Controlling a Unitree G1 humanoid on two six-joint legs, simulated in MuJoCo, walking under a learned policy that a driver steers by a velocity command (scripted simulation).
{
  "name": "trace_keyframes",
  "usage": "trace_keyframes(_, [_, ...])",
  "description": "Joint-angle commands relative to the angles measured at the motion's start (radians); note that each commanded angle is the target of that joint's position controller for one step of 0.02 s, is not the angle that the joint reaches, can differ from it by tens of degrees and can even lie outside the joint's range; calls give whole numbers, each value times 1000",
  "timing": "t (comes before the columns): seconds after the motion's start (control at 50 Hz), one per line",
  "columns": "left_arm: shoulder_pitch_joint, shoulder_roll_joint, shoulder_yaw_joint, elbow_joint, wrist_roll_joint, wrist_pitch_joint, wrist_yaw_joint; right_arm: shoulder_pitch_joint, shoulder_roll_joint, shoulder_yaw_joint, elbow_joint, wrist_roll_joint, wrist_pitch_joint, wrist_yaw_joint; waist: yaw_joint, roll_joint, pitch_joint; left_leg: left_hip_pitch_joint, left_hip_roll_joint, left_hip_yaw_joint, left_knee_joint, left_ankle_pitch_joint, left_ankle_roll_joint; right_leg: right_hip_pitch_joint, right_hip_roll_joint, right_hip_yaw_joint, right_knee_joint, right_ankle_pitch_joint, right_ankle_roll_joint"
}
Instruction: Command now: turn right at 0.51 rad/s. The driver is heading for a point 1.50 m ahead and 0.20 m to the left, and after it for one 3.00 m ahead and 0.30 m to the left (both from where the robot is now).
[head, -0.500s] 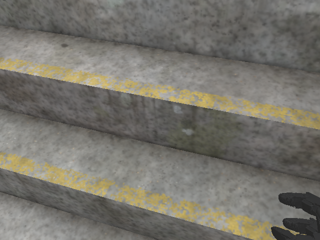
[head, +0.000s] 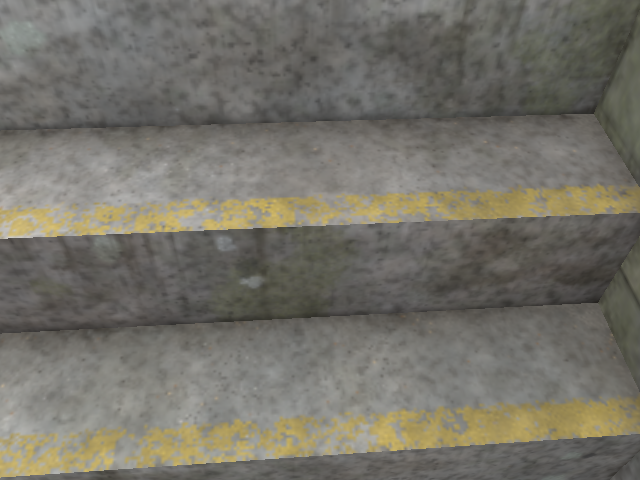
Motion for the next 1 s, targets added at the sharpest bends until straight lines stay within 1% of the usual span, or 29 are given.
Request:
trace_keyframes(0.02, [6, 25, 0, -12, -4, 4, 2, -209, 80, 82, -124, 31, -64, 3, 75, -40, -66, 236, 220, -244, -158, 215, 15, -172, -97, 41, -51, 86, 26])
trace_keyframes(0.08, [-8, 2, -13, 45, 2, -9, -21, -242, 34, 86, -113, 47, -78, 14, 72, 74, -25, 167, 159, -173, -207, 51, -16, -33, -157, -103, -313, 51, 113])
trace_keyframes(0.12, [-46, -14, -24, 41, 16, -28, -33, -203, -22, 62, -89, 82, -82, 25, 47, 58, 22, 175, 194, -171, -232, -95, -12, 67, -212, -211, -730, -193, 146])
trace_keyframes(0.16, [57, -24, -14, 107, 28, -31, -50, -157, -56, 51, 7, 46, -84, 44, 69, 123, 91, 75, 254, -226, -218, -126, -7, 270, -253, -223, -843, -110, 102])
trace_keyframes(0.22, [29, -42, -26, 92, -17, -61, -37, -262, 76, 98, 45, 72, -107, 97, 121, 61, 56, 166, 275, -233, -103, 164, -29, 414, -275, -208, -1222, 240, 26])
trace_keyframes(0.24, [8, -46, -32, 79, -19, -69, -23, -185, 77, 94, 86, 62, -108, 109, 88, 102, 21, 251, 275, -217, -63, 325, -45, 428, -270, -180, -1226, 286, -7])
trace_keyframes(0.26, [-104, -4, -40, 31, -28, -80, -6, -13, 31, 66, 106, 21, -113, 79, -49, 70, -44, 388, 217, -146, -7, 516, -34, 358, -236, -184, -1143, 262, -91])
trace_keyframes(0.3, [-81, -41, -42, 46, -25, -88, 7, -68, -9, 56, 105, -13, -99, 40, -6, 53, -43, 442, 215, -127, 4, 570, -11, 243, -253, -191, -1127, 166, -144])
trace_keyframes(0.34, [35, -87, -52, 119, -17, -75, -22, -113, 73, 83, 122, 16, -70, 55, 23, 34, 42, 287, 194, -123, -95, -3, 17, 305, -266, -168, -1198, 31, -147])
trace_keyframes(0.4, [44, -9, -13, 116, 19, -53, -16, -41, -52, 32, 171, -16, -46, 27, 6, 85, 90, 319, 337, -344, -281, -282, 204, 183, -212, -223, -1053, -34, -163])
trace_keyframes(0.46, [-18, -53, -27, 86, 28, -39, 5, 72, -88, 6, 237, -40, -50, -24, -54, 141, 121, 380, 509, -511, -410, -215, 330, -77, -237, -170, -580, -80, -163])
trace_keyframes(0.5, [-57, -79, -28, 73, 24, -7, 1, 171, -9, 22, 317, -58, -64, -18, -82, 136, 44, 486, 455, -414, -322, -47, 295, -304, -144, -91, 124, -196, -198])
trace_keyframes(0.54, [-181, -120, -45, 29, 7, 5, -5, 368, 101, 59, 428, -107, -56, 1, -137, 32, 64, 642, 382, -296, -259, 46, 226, -615, -96, -30, 345, -212, -291])
trace_keyframes(0.58, [-273, -181, -93, -55, 8, 7, -9, 454, 72, 60, 518, -115, -50, 7, -80, 36, 104, 730, 410, -230, -250, 452, 199, -809, -161, -69, 451, -307, -316])
trace_keyframes(0.6, [-297, -179, -109, -87, -12, 22, -1, 361, 62, 61, 491, -115, -57, 6, -23, 7, 80, 677, 404, -179, -291, 562, 162, -774, -203, -85, 400, -354, -302])
trace_keyframes(0.64, [-314, -132, -118, -137, 1, 50, 0, 191, -4, 47, 437, -73, -109, 1, 87, 62, 54, 359, 303, -35, -394, 648, 126, -481, -257, -212, 228, -422, -302])
trace_keyframes(0.66, [-267, -107, -116, -139, 5, 81, -13, 35, -78, 35, 376, -69, -121, 3, 185, 4, 29, 128, 242, 51, -430, 703, 85, -191, -277, -250, -23, -273, -328])
trace_keyframes(0.68, [-440, -59, -113, -215, 5, 97, -12, 26, -148, 5, 358, -22, -114, 11, 172, -42, -55, -56, 193, 28, -461, 842, 119, 105, -237, -315, -423, -252, -260])
trace_keyframes(0.7, [-223, -87, -89, -131, -31, 53, 92, 168, -97, 11, 330, 101, -128, -33, 100, 106, 242, -97, 152, 93, -495, 994, 174, 310, -119, -552, -575, -242, -134])
trace_keyframes(0.72, [43, -48, -61, -11, -59, 44, 147, 309, -92, 20, 359, 139, -133, -37, 192, 69, -1, -29, 113, 87, -211, 1140, 171, 657, -71, -500, -658, -182, -144])
trace_keyframes(0.74, [216, -61, -41, 44, -40, 43, 183, 270, -153, 1, 334, 135, -128, -38, 272, 31, -131, 24, 105, 72, 34, 1120, 118, 798, -115, -401, -763, -78, -123])
trace_keyframes(0.76, [347, 15, 2, 112, -24, 58, 204, 261, -192, -25, 283, 144, -110, -28, 305, -66, -195, -40, 53, 40, 334, 872, 51, 866, -203, -171, -903, -186, -136])
trace_keyframes(0.78, [280, 101, 23, 144, 27, 77, 216, 204, -112, -20, 212, 104, -105, -4, 223, -293, -220, -181, -89, -60, 849, 133, -36, 795, -383, 244, -1169, -372, -197])
trace_keyframes(0.8, [193, 117, 17, 107, 53, 55, 197, 131, 6, -5, 163, 66, -119, 15, 154, -170, -211, -310, -106, -347, 1277, 116, -71, 759, -438, 369, -1113, -213, -245])
trace_keyframes(0.82, [72, 86, 16, 96, 71, 46, 192, 50, 57, -4, 71, 51, -117, 9, 73, -71, -126, -470, -104, -364, 1488, 239, -63, 662, -439, 295, -1034, -265, -264])
trace_keyframes(0.86, [-82, -35, -4, 118, 73, 18, 175, 49, 103, 9, -11, -25, -65, 2, -59, 38, 104, -590, -52, -345, 1553, 292, -49, 414, -447, 108, -919, -344, -177])
trace_keyframes(0.9, [-133, -82, -15, 122, 72, -2, 151, 99, 69, 5, -32, -26, -20, 3, -119, -18, 123, -613, -70, -311, 1786, 211, -60, 367, -477, 24, -1009, -287, -156])
trace_keyframes(0.94, [-193, -66, -13, 91, 65, -41, 137, 163, 29, -4, -30, -9, 26, -10, -195, -25, 142, -577, -32, -327, 1763, 119, -58, 320, -534, -47, -1079, -133, -116])
trace_keyframes(1.0, [-396, 72, 19, 41, 103, -66, 119, 252, -17, -14, -56, 27, 68, -34, -372, -19, 185, -212, 15, -147, 1153, 88, -61, 61, -487, -279, -1199, -184, -28])
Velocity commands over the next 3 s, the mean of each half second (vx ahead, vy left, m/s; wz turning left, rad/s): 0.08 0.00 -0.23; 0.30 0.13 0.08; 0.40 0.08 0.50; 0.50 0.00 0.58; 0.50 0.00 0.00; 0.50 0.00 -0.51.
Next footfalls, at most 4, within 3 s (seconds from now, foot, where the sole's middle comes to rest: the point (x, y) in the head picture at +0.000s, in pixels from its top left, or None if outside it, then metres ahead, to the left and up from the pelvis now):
0.22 right None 0.06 -0.15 -0.77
0.70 right None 0.18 -0.23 -0.55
1.10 left None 0.28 0.02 -0.55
1.64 right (463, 404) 0.47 -0.19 -0.34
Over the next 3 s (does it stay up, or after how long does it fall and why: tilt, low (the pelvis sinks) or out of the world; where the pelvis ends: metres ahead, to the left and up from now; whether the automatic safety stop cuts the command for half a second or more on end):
stays up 0.82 0.14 0.72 its command is cut before an obstacle after 0.6 s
